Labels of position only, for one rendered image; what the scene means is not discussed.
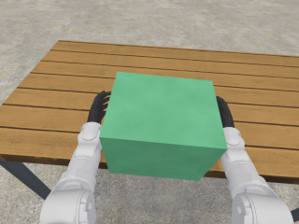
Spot robot right hand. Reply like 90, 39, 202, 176
216, 96, 235, 128

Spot right robot forearm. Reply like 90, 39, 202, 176
221, 127, 294, 224

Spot table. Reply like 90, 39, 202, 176
0, 39, 299, 222

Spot robot right upper arm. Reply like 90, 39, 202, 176
231, 192, 293, 224

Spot carton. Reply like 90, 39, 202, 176
99, 71, 228, 181

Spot robot left upper arm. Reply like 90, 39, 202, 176
40, 188, 96, 224

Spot left robot forearm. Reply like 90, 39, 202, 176
39, 121, 102, 224

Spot robot left hand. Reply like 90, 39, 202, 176
87, 91, 111, 124

